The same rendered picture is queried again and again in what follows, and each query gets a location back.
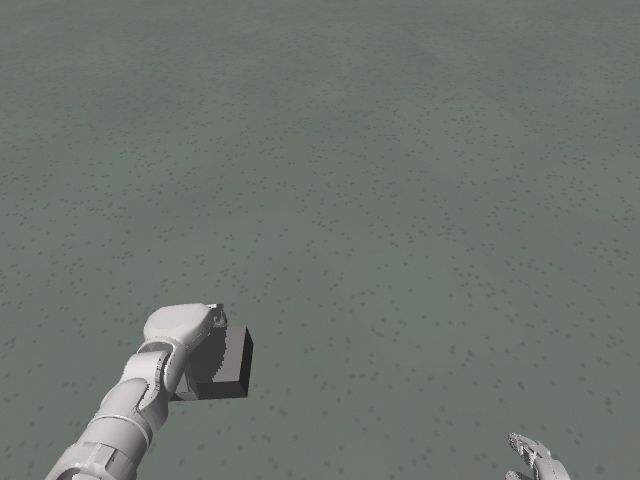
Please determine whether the carton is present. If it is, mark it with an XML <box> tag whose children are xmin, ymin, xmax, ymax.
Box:
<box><xmin>138</xmin><ymin>326</ymin><xmax>254</xmax><ymax>401</ymax></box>

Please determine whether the left robot arm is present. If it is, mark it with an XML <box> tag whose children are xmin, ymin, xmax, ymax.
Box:
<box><xmin>45</xmin><ymin>336</ymin><xmax>188</xmax><ymax>480</ymax></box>

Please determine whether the right robot hand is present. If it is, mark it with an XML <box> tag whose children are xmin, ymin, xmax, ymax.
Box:
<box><xmin>505</xmin><ymin>433</ymin><xmax>571</xmax><ymax>480</ymax></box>

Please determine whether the left robot hand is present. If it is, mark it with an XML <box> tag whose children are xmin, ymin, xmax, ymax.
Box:
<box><xmin>143</xmin><ymin>303</ymin><xmax>228</xmax><ymax>401</ymax></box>

